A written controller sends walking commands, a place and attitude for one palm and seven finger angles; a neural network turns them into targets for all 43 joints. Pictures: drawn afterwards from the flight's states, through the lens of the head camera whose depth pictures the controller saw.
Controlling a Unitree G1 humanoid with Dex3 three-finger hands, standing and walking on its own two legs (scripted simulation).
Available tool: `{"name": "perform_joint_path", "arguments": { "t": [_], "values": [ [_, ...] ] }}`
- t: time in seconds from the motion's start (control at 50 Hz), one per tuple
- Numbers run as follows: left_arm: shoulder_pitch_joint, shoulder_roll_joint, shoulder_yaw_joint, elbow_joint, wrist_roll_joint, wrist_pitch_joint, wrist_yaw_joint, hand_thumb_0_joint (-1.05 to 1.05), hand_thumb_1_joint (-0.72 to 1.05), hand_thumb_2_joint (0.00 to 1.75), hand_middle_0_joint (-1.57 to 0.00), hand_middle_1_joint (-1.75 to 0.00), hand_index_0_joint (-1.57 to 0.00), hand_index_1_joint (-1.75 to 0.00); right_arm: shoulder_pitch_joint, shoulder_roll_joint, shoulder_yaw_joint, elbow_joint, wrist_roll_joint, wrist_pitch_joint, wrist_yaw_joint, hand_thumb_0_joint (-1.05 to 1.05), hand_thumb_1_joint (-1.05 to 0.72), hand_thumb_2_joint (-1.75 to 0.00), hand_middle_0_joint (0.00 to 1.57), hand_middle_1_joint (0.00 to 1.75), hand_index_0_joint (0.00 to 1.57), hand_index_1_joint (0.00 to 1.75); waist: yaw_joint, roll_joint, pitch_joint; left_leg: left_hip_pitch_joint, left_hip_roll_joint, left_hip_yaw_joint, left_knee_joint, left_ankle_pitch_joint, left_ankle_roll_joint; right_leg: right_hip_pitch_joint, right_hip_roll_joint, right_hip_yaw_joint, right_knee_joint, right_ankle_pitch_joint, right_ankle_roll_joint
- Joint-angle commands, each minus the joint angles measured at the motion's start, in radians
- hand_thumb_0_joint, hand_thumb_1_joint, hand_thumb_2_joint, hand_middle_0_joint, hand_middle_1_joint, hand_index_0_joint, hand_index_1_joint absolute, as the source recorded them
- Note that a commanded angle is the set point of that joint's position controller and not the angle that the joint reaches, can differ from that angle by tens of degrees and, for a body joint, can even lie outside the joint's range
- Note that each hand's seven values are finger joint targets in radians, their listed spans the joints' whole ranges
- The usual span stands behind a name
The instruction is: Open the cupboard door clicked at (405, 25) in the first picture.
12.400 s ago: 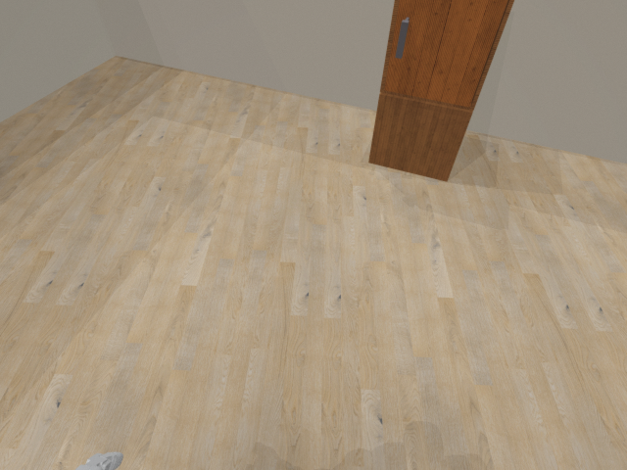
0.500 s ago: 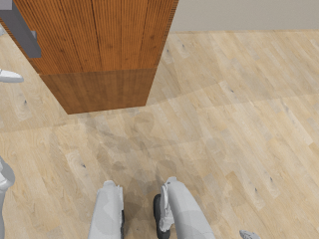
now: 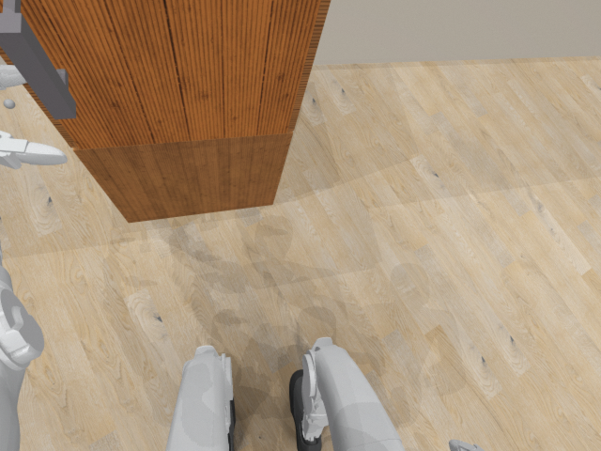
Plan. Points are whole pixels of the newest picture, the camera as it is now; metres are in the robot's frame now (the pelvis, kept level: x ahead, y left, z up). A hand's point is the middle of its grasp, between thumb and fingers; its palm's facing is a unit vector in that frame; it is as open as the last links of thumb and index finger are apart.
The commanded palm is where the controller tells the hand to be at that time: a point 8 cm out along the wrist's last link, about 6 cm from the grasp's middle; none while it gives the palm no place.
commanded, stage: slide the fingers in behind the handle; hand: left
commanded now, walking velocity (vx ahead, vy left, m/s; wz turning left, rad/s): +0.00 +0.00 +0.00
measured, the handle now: (40, 57) +0.57 +0.28 +0.04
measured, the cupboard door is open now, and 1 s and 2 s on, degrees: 0 0 0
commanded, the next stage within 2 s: close the thumb around the handle in 1.24 s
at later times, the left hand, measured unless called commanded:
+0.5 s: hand (44, 102) +0.51 +0.27 +0.04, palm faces +0.15 -0.99 -0.01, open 14.0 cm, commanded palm +0.50 +0.28 +0.04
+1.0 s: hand (69, 99) +0.52 +0.24 +0.04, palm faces +0.19 -0.98 -0.02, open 14.1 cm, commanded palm +0.50 +0.26 +0.04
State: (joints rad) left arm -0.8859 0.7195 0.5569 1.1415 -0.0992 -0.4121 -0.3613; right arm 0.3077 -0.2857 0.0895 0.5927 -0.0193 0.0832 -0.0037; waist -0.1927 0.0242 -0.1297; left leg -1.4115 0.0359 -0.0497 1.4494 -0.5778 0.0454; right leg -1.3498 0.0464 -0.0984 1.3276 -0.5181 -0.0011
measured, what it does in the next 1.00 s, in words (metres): stands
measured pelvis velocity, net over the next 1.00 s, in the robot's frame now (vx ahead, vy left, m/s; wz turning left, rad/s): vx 0.01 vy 0.00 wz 0.02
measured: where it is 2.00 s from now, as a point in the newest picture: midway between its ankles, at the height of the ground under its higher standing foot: (265, 436)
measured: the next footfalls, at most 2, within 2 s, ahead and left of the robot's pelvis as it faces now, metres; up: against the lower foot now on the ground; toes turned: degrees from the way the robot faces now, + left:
none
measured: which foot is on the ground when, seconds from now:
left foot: down 0.00-1.00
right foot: down 0.00-1.00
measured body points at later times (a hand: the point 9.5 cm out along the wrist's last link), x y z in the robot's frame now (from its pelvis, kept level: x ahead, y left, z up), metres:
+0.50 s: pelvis +0.00 +0.00 +0.00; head +0.18 +0.05 +0.41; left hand +0.50 +0.32 +0.04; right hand +0.04 -0.26 -0.10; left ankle +0.04 +0.09 -0.59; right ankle +0.05 -0.13 -0.59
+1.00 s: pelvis +0.01 +0.00 +0.01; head +0.18 +0.04 +0.42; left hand +0.50 +0.30 +0.04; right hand +0.04 -0.27 -0.10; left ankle +0.04 +0.09 -0.59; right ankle +0.05 -0.13 -0.59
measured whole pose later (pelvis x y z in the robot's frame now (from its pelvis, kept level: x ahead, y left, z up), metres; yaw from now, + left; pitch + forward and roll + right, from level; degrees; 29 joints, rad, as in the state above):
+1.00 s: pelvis +0.01 +0.00 +0.01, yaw +1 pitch +30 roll -6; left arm -0.88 0.55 0.46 1.13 -0.08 -0.48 -0.17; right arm 0.31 -0.26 0.06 0.62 -0.04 0.10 0.02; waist -0.18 0.03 -0.14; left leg -1.37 0.02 -0.04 1.42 -0.57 0.04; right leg -1.32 0.03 -0.08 1.32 -0.53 -0.01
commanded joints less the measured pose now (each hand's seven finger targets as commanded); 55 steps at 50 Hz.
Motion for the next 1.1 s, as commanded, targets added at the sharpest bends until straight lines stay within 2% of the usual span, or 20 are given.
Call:
{"name": "perform_joint_path", "arguments": {
  "t": [0.0,0.06,0.12,0.14,0.2,0.22,0.28,0.3,0.34,0.38,0.44,0.48,0.56,0.6,0.64,0.7,0.78,0.82,1.04,1.08],
  "values": [
    [-0.358,0.306,0.033,-0.188,-0.017,-0.071,0.009,0.0,-0.5,0.3,-0.3,-1.2,-0.3,-1.2,0.175,-0.214,-0.08,-0.027,-0.005,-0.007,-0.018,0.0,-0.9,-0.9,0.2,0.3,0.2,0.3,0.008,0.218,-0.542,0.497,0.014,-0.073,-0.177,0.383,-0.019,0.187,0.01,0.039,-0.128,0.194,-0.025],
    [-0.379,0.294,0.016,-0.211,-0.007,-0.076,0.014,0.0,-0.5,0.3,-0.3,-1.2,-0.3,-1.2,0.173,-0.213,-0.081,-0.029,-0.007,-0.008,-0.017,0.0,-0.9,-0.9,0.2,0.3,0.2,0.3,0.011,0.255,-0.545,0.52,0.013,-0.08,-0.186,0.374,-0.026,0.167,0.008,0.035,-0.123,0.179,-0.029],
    [-0.381,0.253,-0.004,-0.241,-0.015,-0.086,0.02,0.0,-0.5,0.3,-0.3,-1.2,-0.3,-1.2,0.178,-0.213,-0.088,-0.026,-0.009,-0.007,-0.014,0.0,-0.9,-0.9,0.2,0.3,0.2,0.3,0.012,0.279,-0.596,0.59,0.015,-0.095,-0.189,0.425,-0.036,0.146,0.007,0.029,-0.118,0.196,-0.03],
    [-0.377,0.245,-0.002,-0.231,-0.019,-0.081,0.023,0.0,-0.5,0.3,-0.3,-1.2,-0.3,-1.2,0.178,-0.212,-0.089,-0.022,-0.009,-0.007,-0.014,0.0,-0.9,-0.9,0.2,0.3,0.2,0.3,0.004,0.249,-0.593,0.578,0.015,-0.091,-0.184,0.42,-0.031,0.154,0.007,0.031,-0.123,0.201,-0.027],
    [-0.377,0.239,-0.005,-0.232,-0.014,-0.077,0.034,0.0,-0.5,0.3,-0.3,-1.2,-0.3,-1.2,0.18,-0.211,-0.089,-0.02,-0.009,-0.005,-0.014,0.0,-0.9,-0.9,0.2,0.3,0.2,0.3,0.01,0.265,-0.592,0.585,0.016,-0.093,-0.186,0.431,-0.034,0.144,0.005,0.03,-0.118,0.202,-0.028],
    [-0.398,0.211,-0.026,-0.239,-0.015,-0.074,0.037,0.0,-0.5,0.3,-0.3,-1.2,-0.3,-1.2,0.181,-0.207,-0.09,-0.016,-0.009,-0.004,-0.012,0.0,-0.9,-0.9,0.2,0.3,0.2,0.3,-0.005,0.252,-0.584,0.581,0.015,-0.09,-0.185,0.425,-0.031,0.149,0.005,0.03,-0.124,0.207,-0.025],
    [-0.375,0.239,0.0,-0.249,-0.009,-0.079,0.054,0.0,-0.5,0.3,-0.3,-1.2,-0.3,-1.2,0.184,-0.207,-0.089,-0.022,-0.011,-0.003,-0.012,0.0,-0.9,-0.9,0.2,0.3,0.2,0.3,0.015,0.251,-0.596,0.58,0.014,-0.092,-0.192,0.441,-0.033,0.173,0.006,0.032,-0.121,0.214,-0.03],
    [-0.389,0.197,-0.03,-0.263,-0.01,-0.082,0.057,0.0,-0.5,0.3,-0.3,-1.2,-0.3,-1.2,0.181,-0.201,-0.09,-0.02,-0.012,-0.004,-0.008,0.0,-0.9,-0.9,0.2,0.3,0.2,0.3,0.007,0.272,-0.605,0.602,0.013,-0.09,-0.192,0.453,-0.036,0.161,0.004,0.03,-0.126,0.217,-0.028],
    [-0.354,0.203,-0.011,-0.265,-0.012,-0.089,0.068,0.0,-0.5,0.3,-0.3,-1.2,-0.3,-1.2,0.184,-0.201,-0.094,-0.019,-0.013,-0.003,-0.005,0.0,-0.9,-0.9,0.2,0.3,0.2,0.3,0.018,0.255,-0.611,0.616,0.015,-0.094,-0.196,0.465,-0.041,0.17,0.007,0.029,-0.128,0.221,-0.029],
    [-0.364,0.161,-0.036,-0.244,-0.016,-0.092,0.076,0.0,-0.5,0.3,-0.3,-1.2,-0.3,-1.2,0.18,-0.195,-0.092,-0.015,-0.012,-0.003,-0.005,0.0,-0.9,-0.9,0.2,0.3,0.2,0.3,0.002,0.231,-0.563,0.589,0.013,-0.089,-0.198,0.443,-0.034,0.165,0.005,0.03,-0.133,0.217,-0.028],
    [-0.378,0.141,-0.053,-0.24,-0.007,-0.094,0.09,0.0,-0.5,0.3,-0.3,-1.2,-0.3,-1.2,0.18,-0.193,-0.094,-0.012,-0.014,-0.002,-0.005,0.0,-0.9,-0.9,0.2,0.3,0.2,0.3,-0.005,0.22,-0.559,0.577,0.013,-0.085,-0.2,0.429,-0.032,0.172,0.004,0.031,-0.136,0.216,-0.025],
    [-0.362,0.139,-0.046,-0.231,-0.003,-0.102,0.101,0.0,-0.5,0.3,-0.3,-1.2,-0.3,-1.2,0.183,-0.192,-0.094,-0.017,-0.016,-0.002,-0.002,0.0,-0.9,-0.9,0.2,0.3,0.2,0.3,0.006,0.239,-0.559,0.593,0.012,-0.09,-0.207,0.439,-0.038,0.158,0.004,0.027,-0.131,0.21,-0.03],
    [-0.392,0.125,-0.062,-0.214,0.004,-0.109,0.121,0.0,-0.5,0.3,-0.3,-1.2,-0.3,-1.2,0.178,-0.189,-0.092,-0.014,-0.017,-0.001,-0.001,0.0,-0.9,-0.9,0.2,0.3,0.2,0.3,-0.008,0.207,-0.54,0.544,0.007,-0.078,-0.203,0.384,-0.03,0.18,0.005,0.036,-0.139,0.197,-0.027],
    [-0.396,0.153,-0.039,-0.217,0.009,-0.12,0.13,0.0,-0.5,0.3,-0.3,-1.2,-0.3,-1.2,0.181,-0.192,-0.093,-0.015,-0.02,-0.001,-0.002,0.0,-0.9,-0.9,0.2,0.3,0.2,0.3,-0.001,0.209,-0.563,0.554,0.007,-0.08,-0.2,0.41,-0.032,0.188,0.005,0.037,-0.132,0.212,-0.028],
    [-0.396,0.129,-0.054,-0.25,0.008,-0.131,0.131,0.0,-0.5,0.3,-0.3,-1.2,-0.3,-1.2,0.179,-0.186,-0.096,-0.017,-0.021,-0.002,0.002,0.0,-0.9,-0.9,0.2,0.3,0.2,0.3,0.005,0.235,-0.613,0.58,0.005,-0.076,-0.195,0.441,-0.034,0.207,0.004,0.04,-0.13,0.232,-0.028],
    [-0.355,0.135,-0.042,-0.212,0.009,-0.127,0.136,0.0,-0.5,0.3,-0.3,-1.2,-0.3,-1.2,0.181,-0.185,-0.094,-0.018,-0.019,0.006,0.005,0.0,-0.9,-0.9,0.2,0.3,0.2,0.3,0.009,0.201,-0.581,0.549,0.006,-0.069,-0.194,0.45,-0.031,0.226,0.004,0.04,-0.13,0.247,-0.027],
    [-0.362,0.083,-0.07,-0.256,0.003,-0.132,0.149,0.0,-0.5,0.3,-0.3,-1.2,-0.3,-1.2,0.175,-0.182,-0.101,-0.022,-0.019,0.009,0.009,0.0,-0.9,-0.9,0.2,0.3,0.2,0.3,0.009,0.222,-0.593,0.592,0.007,-0.077,-0.206,0.45,-0.036,0.204,0.004,0.036,-0.132,0.237,-0.029],
    [-0.38,0.038,-0.107,-0.244,0.007,-0.133,0.159,0.0,-0.5,0.3,-0.3,-1.2,-0.3,-1.2,0.174,-0.176,-0.103,-0.014,-0.019,0.009,0.011,0.0,-0.9,-0.9,0.2,0.3,0.2,0.3,-0.006,0.212,-0.574,0.589,0.008,-0.078,-0.209,0.434,-0.037,0.193,0.003,0.034,-0.141,0.228,-0.026],
    [-0.434,0.017,-0.142,-0.217,0.023,-0.153,0.168,0.0,-0.5,0.3,-0.3,-1.2,-0.3,-1.2,0.184,-0.179,-0.105,0.006,-0.025,0.01,0.01,0.0,-0.9,-0.9,0.2,0.3,0.2,0.3,-0.022,0.216,-0.563,0.592,0.002,-0.079,-0.207,0.417,-0.034,0.181,0.003,0.038,-0.146,0.221,-0.029],
    [-0.437,0.014,-0.142,-0.229,0.02,-0.158,0.166,0.0,-0.5,0.3,-0.3,-1.2,-0.3,-1.2,0.185,-0.178,-0.107,0.005,-0.027,0.008,0.01,0.0,-0.9,-0.9,0.2,0.3,0.2,0.3,-0.02,0.222,-0.594,0.601,0.0,-0.077,-0.201,0.434,-0.032,0.193,0.003,0.04,-0.142,0.235,-0.031]
  ]
}}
